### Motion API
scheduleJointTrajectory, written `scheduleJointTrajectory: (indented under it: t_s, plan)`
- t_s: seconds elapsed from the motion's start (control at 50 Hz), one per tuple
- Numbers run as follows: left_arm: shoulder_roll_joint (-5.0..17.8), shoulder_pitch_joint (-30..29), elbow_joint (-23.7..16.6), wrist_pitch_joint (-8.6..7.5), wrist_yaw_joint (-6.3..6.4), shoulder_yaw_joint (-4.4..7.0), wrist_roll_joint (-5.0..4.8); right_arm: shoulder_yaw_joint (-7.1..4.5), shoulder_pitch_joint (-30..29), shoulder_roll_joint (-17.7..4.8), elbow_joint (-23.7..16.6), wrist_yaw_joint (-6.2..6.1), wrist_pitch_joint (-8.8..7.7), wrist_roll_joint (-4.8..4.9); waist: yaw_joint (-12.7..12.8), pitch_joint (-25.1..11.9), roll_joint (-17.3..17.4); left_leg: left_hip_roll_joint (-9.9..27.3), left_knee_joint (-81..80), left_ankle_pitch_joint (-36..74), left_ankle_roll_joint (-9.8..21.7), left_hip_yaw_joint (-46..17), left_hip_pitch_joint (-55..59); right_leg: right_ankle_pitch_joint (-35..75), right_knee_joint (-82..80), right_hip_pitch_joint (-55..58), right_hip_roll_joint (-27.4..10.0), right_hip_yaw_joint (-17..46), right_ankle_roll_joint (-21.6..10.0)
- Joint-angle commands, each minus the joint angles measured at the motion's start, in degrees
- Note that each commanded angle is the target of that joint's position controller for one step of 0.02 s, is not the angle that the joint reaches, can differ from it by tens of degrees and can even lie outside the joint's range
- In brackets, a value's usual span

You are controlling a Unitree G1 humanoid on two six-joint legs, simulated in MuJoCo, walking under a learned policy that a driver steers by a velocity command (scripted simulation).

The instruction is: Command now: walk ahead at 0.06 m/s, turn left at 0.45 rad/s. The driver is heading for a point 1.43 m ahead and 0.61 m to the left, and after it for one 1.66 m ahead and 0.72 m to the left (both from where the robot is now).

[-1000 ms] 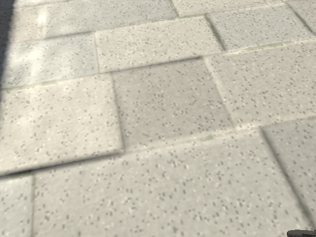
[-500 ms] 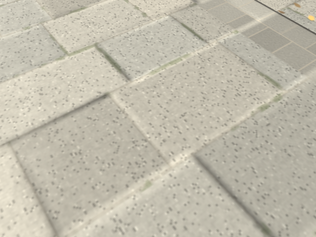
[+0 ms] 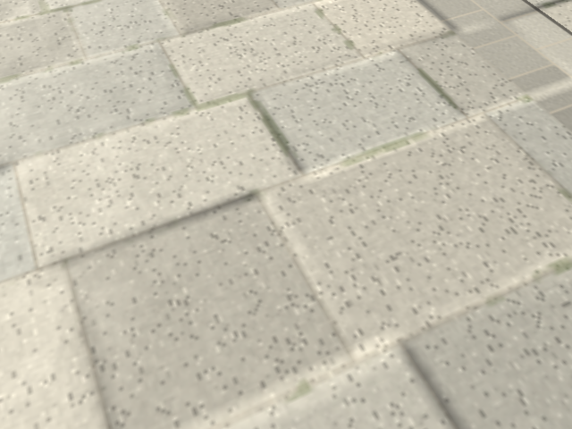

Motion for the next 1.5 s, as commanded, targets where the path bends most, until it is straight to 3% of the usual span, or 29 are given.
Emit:
scheduleJointTrajectory:
  t_s: [0.02, 0.08, 0.1, 0.12, 0.14, 0.16, 0.2, 0.36, 0.5, 0.56, 0.58, 0.6, 0.62, 0.64, 0.7, 0.76, 0.86, 0.94, 1.0, 1.02, 1.04, 1.06, 1.08, 1.1, 1.14, 1.22, 1.42, 1.48, 1.5]
  plan:
    - [9.61, -4.01, -3.08, -0.09, 0.61, 2.48, -0.89, -1.50, 2.06, -5.07, -4.11, 0.89, 0.29, -0.09, -1.13, -7.25, -8.52, 1.01, -3.62, 0.70, 1.94, -0.07, 7.64, 4.91, -8.87, 2.35, -17.59, 9.68, -10.90]
    - [9.33, -4.01, -1.60, 0.86, 0.62, 2.59, -2.43, -2.26, 5.15, -5.40, -3.53, 1.65, 0.13, -0.49, -2.99, -7.01, -6.09, -2.23, -16.80, 7.07, 5.38, 2.76, 14.91, 0.58, -0.87, 2.06, -14.78, 6.03, -5.99]
    - [7.31, -0.78, -0.10, 1.30, 0.53, 2.28, -2.21, -3.06, 6.35, -7.78, -3.51, 1.34, -0.11, -0.86, -2.48, -5.26, 0.41, -0.82, -24.35, 15.42, 7.80, -2.33, 17.52, -5.58, 7.83, -1.07, -10.77, 2.38, -1.70]
    - [4.44, 0.63, -1.35, 1.53, 0.28, 1.54, 0.28, -4.52, 5.95, -14.82, -5.28, 0.12, -0.40, -0.68, 0.30, -3.64, 18.57, 12.86, -28.98, 34.40, 14.75, -22.30, 22.70, -23.79, 25.47, -14.92, -1.72, -2.90, 4.94]
    - [6.27, -5.80, -3.71, 1.51, 0.79, 1.96, 0.31, -4.25, 6.53, -15.76, -6.50, 0.71, -1.61, -2.58, -3.38, -4.80, 16.59, 17.60, -32.45, 33.07, 23.62, -31.75, 19.84, -31.87, 37.26, -21.23, 3.57, 7.29, 5.69]
    - [7.64, -7.15, -3.78, 1.65, 1.02, 2.47, -0.67, -3.93, 5.44, -14.26, -6.63, 1.18, -2.96, -3.00, -3.14, -5.56, 10.51, 15.45, -33.25, 28.19, 22.69, -28.32, 19.53, -28.24, 41.84, -22.44, 2.41, 11.59, 4.67]
    - [8.19, -4.48, -1.60, 1.97, 1.74, 3.14, -0.88, -3.18, -0.34, -10.74, -7.64, 0.62, -3.86, -0.67, -0.11, -5.73, 5.20, 10.64, -31.80, 23.53, 16.61, -21.68, 20.27, -18.80, 41.03, -23.01, 0.62, 13.63, 3.83]
    - [5.65, -5.45, -1.00, 0.75, 1.25, 2.39, -1.35, -3.10, 0.88, -10.34, -9.16, -1.51, -2.65, 0.07, -0.96, -8.74, 6.09, 6.66, -29.74, 24.82, 15.80, -20.82, 23.84, -10.30, 25.58, -17.08, 3.02, 14.94, 6.62]
    - [7.40, -3.71, -0.34, -0.56, -0.34, 2.49, -1.98, -3.48, -1.69, -10.89, -10.72, -0.67, -1.50, 0.18, -1.13, -7.93, 8.33, 5.36, -28.11, 24.59, 16.18, -28.32, 19.74, -12.27, 12.33, -6.83, 4.80, 15.34, 5.88]
    - [8.05, 1.30, 1.16, -1.36, -1.11, 2.88, -1.93, -3.20, -4.36, -10.20, -11.60, -0.93, -0.85, 1.13, 2.01, -8.59, 7.51, 2.07, -24.27, 24.01, 12.73, -28.90, 17.81, -1.44, -3.39, 2.83, 4.26, 14.14, 3.88]
    - [10.66, 2.94, 1.56, -1.28, -0.95, 3.58, -1.34, -2.70, -3.20, -8.40, -11.83, -1.07, -0.79, 0.96, 1.58, -9.59, 3.92, -0.81, -20.08, 15.21, 9.87, -26.42, 12.62, 3.35, -5.76, 9.74, -1.83, 18.12, 1.65]
    - [14.57, 1.57, 0.77, -0.68, -0.33, 4.14, -0.48, -1.75, 1.07, -4.70, -11.65, -0.78, -0.92, 0.10, -2.16, -10.16, -10.97, -9.06, -7.39, -6.47, 6.27, -16.47, 4.18, 15.56, -5.75, 15.28, -14.08, 29.50, -3.85]
    - [14.66, 0.92, 0.51, -0.52, -0.61, 4.05, 1.31, -3.11, 0.46, -8.74, -12.81, -0.73, -1.46, 0.44, -1.37, -7.58, -17.61, -12.07, 3.72, -18.05, 3.46, -11.04, -4.57, 20.19, -7.17, 11.61, -21.01, 39.03, -13.10]
    - [11.64, -1.71, -0.89, -0.72, -0.55, 3.17, 0.97, -4.40, 1.38, -12.85, -11.40, -0.74, -1.59, 0.15, -1.64, -6.37, -11.32, -8.44, 12.51, -14.66, 1.96, -11.79, -4.85, 18.47, -6.92, 10.11, -20.26, 35.26, -13.93]
    - [7.98, -5.15, -1.64, -0.33, 0.36, 1.87, -1.14, -4.28, 2.32, -10.04, -9.55, -0.64, -0.14, 0.34, -1.72, -3.75, -8.97, -7.06, 19.55, -5.61, -1.08, -9.87, -7.30, 14.18, -5.74, 10.13, -12.64, 23.07, -9.59]
    - [9.19, 0.26, -0.51, 0.41, 1.36, 2.03, -0.89, -2.95, -2.35, -7.08, -12.09, 0.09, -0.31, 1.30, 2.16, -3.99, -10.52, -4.67, 12.94, -0.74, -2.09, -5.03, -10.04, 0.83, -9.36, 14.37, -11.57, 19.59, -10.12]
    - [12.87, 3.46, -0.36, -0.38, 0.87, 3.09, -1.47, -1.65, -6.07, -5.58, -14.65, 1.43, -1.72, 0.62, 4.97, -3.32, -10.80, -1.20, -0.16, -1.28, -0.69, -1.82, -6.92, -13.38, -13.72, 16.04, -14.76, 19.10, -9.87]
    - [14.20, 3.27, -0.22, -1.50, -1.02, 3.61, -2.52, -1.26, -4.11, -5.23, -14.26, 2.31, -2.42, 0.69, 3.70, -1.19, -10.19, -1.65, -10.50, -0.99, 2.82, 1.61, 3.97, -13.71, -14.25, 8.95, -14.61, 14.23, -9.05]
    - [12.47, 2.40, 0.77, -1.73, -2.46, 2.86, -3.60, -1.58, 4.64, -4.84, -10.46, 2.26, -2.81, 0.72, -1.63, -2.32, -7.17, -5.03, -22.34, 5.15, 6.01, 4.65, 20.08, -13.18, -7.02, 1.52, -12.96, 10.21, -7.24]
    - [9.27, 2.98, 1.22, -2.05, -2.82, 1.63, -2.79, -2.66, 11.08, -6.79, -8.19, 1.79, -2.88, 0.98, -4.51, -4.99, -3.72, -5.47, -23.80, 4.96, 7.47, 2.83, 30.44, -10.35, 1.54, -3.71, -10.45, 6.86, -5.15]
    - [4.27, 0.96, -0.41, -2.58, -3.27, -0.26, -0.56, -3.86, 18.39, -11.45, -7.09, 1.06, -3.14, 0.72, -7.17, -7.77, 9.64, 6.31, -29.15, 5.05, 10.79, -14.34, 39.80, -17.05, 23.01, -14.21, -4.98, 0.77, -0.17]
    - [5.13, -1.46, -4.01, -3.76, -3.15, 0.01, -1.22, -4.48, 17.49, -17.07, -8.93, 1.54, -4.36, 0.27, -5.97, -7.74, 17.12, 17.60, -37.02, -6.79, 21.06, -40.24, 41.29, -25.84, 36.88, -31.01, 2.36, 5.54, 1.81]
    - [10.39, -2.94, -3.79, -4.51, -3.29, 1.28, -2.83, -3.25, 15.47, -12.18, -9.49, 2.08, -5.78, 0.25, -6.53, -5.06, 9.35, 17.88, -38.51, -9.49, 22.10, -38.40, 38.56, -23.62, 43.54, -34.22, -1.70, 11.15, 0.98]
    - [11.12, -2.24, -3.51, -4.92, -3.71, 1.58, -3.70, -2.30, 12.93, -9.66, -9.61, 2.14, -6.63, -0.10, -4.72, -1.78, 9.20, 15.43, -38.57, -8.57, 20.28, -32.24, 35.72, -17.49, 43.14, -34.91, -3.73, 11.78, -0.32]
    - [10.67, -0.82, -1.56, -5.06, -3.78, 1.65, -2.14, -1.40, 8.27, -7.34, -10.12, 2.05, -7.05, -0.11, -2.21, 1.08, 5.45, 10.83, -39.67, 2.39, 17.09, -22.73, 30.90, -8.71, 37.90, -31.73, -5.78, 11.92, -0.17]
    - [7.84, -0.39, -0.62, -4.34, -4.05, 0.93, -1.49, -1.41, 8.45, -7.66, -9.80, 0.99, -7.49, -0.41, -0.85, -0.15, 3.14, 7.53, -41.48, 23.00, 15.82, -12.58, 28.65, 2.81, 30.88, -28.04, -4.61, 10.29, 2.67]
    - [5.53, -13.03, -6.05, -5.39, -5.79, -0.89, -2.06, -2.17, 14.68, -8.93, -3.58, 0.13, -7.20, 0.64, -3.18, 4.57, 3.33, 9.04, -41.39, 26.52, 13.54, -6.53, 31.83, 12.90, 4.49, -21.49, -0.13, 9.00, -0.08]
    - [8.60, -6.21, -4.64, -5.28, -5.31, 0.50, -1.70, -2.66, 13.93, -10.61, -2.95, -0.35, -6.18, 0.28, 0.85, -2.14, 6.33, 9.02, -30.63, 53.16, 11.79, -5.92, 36.82, 5.35, 5.14, -11.36, 3.95, 6.13, -3.07]
    - [10.71, 1.68, -2.69, -5.02, -4.64, 1.67, -1.71, -2.37, 13.18, -10.38, -2.80, -0.46, -5.58, 0.10, 5.21, -7.59, 6.04, 6.83, -20.25, 61.21, 10.31, -3.97, 35.24, 5.62, 4.28, -0.44, 5.77, 4.31, -4.93]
